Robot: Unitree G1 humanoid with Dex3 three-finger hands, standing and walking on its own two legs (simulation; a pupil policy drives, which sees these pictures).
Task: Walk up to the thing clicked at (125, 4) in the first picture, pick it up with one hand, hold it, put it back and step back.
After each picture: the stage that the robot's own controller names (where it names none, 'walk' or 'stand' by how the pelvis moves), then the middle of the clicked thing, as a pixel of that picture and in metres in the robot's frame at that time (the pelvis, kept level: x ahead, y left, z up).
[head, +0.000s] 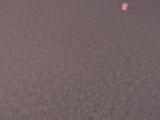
stand; (125, 5) +2.24 -0.62 -0.72
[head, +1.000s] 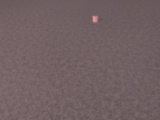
walk; (95, 17) +2.16 -0.08 -0.68
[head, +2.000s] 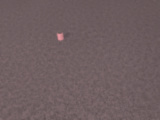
walk; (60, 34) +1.51 +0.36 -0.71
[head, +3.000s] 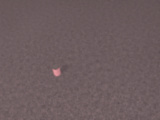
walk; (56, 69) +0.99 +0.36 -0.72
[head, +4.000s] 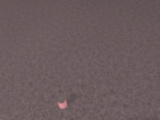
walk; (62, 102) +0.61 +0.27 -0.71
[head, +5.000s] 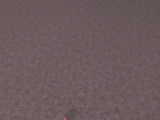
stand; (60, 118) +0.43 +0.20 -0.69
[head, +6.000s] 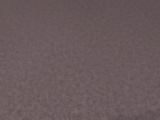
stand; out of the picture +0.37 +0.20 -0.72
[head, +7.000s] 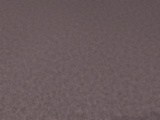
stand; out of the picture +0.36 +0.18 -0.72
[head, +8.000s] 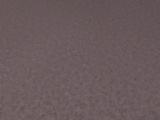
stand; out of the picture +0.37 +0.20 -0.73
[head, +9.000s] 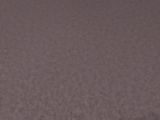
stand; out of the picture +0.35 +0.20 -0.73
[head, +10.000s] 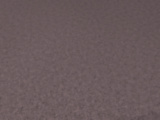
go down; out of the picture +0.35 +0.20 -0.73
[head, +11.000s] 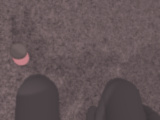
go down; (19, 54) +0.44 +0.25 -0.30
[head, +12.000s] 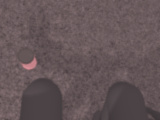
close in; (27, 59) +0.43 +0.25 -0.30
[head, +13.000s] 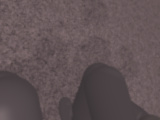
close in; out of the picture +0.42 +0.29 -0.22
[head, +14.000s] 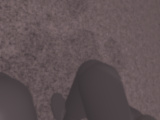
close; out of the picture +0.41 +0.30 -0.22
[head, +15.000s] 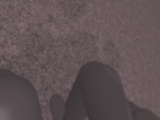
lift; out of the picture +0.39 +0.28 -0.23
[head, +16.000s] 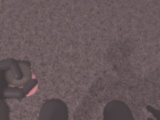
lift; (23, 80) +0.33 +0.21 -0.03
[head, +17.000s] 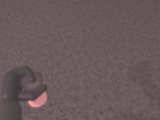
hold; (34, 90) +0.33 +0.18 -0.01
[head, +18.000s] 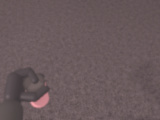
hold; (37, 91) +0.33 +0.18 -0.01
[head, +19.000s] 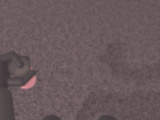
crouch; (23, 73) +0.38 +0.21 -0.07
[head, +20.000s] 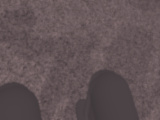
lower; out of the picture +0.46 +0.30 -0.14
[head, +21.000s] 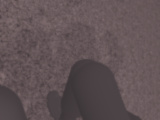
lower; out of the picture +0.42 +0.32 -0.23
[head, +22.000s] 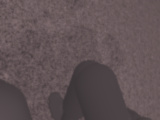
lower; out of the picture +0.42 +0.32 -0.23
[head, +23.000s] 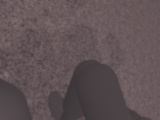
lower; out of the picture +0.42 +0.32 -0.23
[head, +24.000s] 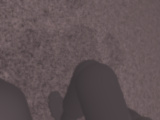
lower; out of the picture +0.42 +0.31 -0.23
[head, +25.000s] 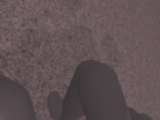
open; out of the picture +0.41 +0.30 -0.23
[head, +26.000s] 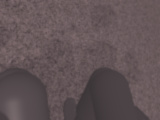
stand; out of the picture +0.42 +0.28 -0.25
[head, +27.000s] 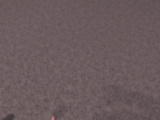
stand; (48, 117) +0.39 +0.20 -0.61
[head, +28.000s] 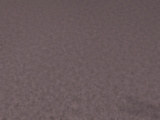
stand; out of the picture +0.38 +0.20 -0.67
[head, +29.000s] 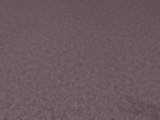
stand; out of the picture +0.38 +0.20 -0.67
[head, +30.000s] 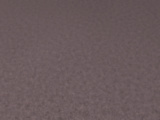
stand; out of the picture +0.40 +0.18 -0.72
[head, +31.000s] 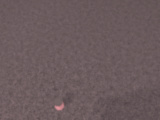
walk; (58, 103) +0.46 +0.19 -0.69
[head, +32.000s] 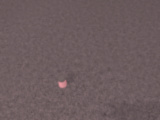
walk; (62, 81) +0.70 +0.22 -0.70
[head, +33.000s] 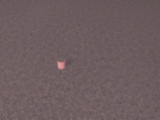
stand; (61, 62) +1.00 +0.21 -0.70
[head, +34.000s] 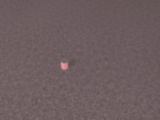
stand; (64, 63) +1.00 +0.20 -0.72
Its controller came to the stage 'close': yes
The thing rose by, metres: 0.71
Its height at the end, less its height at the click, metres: +0.00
